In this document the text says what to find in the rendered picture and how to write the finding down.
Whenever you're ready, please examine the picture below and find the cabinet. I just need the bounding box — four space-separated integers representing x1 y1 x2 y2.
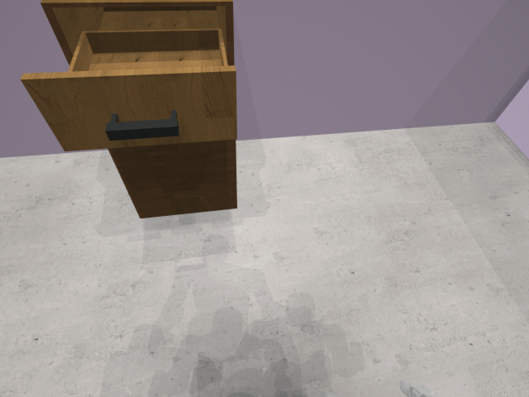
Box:
41 0 237 218

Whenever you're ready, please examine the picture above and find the robot right hand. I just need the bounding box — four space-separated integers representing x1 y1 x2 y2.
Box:
400 380 434 397

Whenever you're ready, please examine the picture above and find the drawer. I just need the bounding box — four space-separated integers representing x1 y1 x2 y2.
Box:
21 28 237 151

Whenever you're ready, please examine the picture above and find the handle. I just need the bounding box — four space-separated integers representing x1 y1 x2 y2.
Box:
105 110 179 141

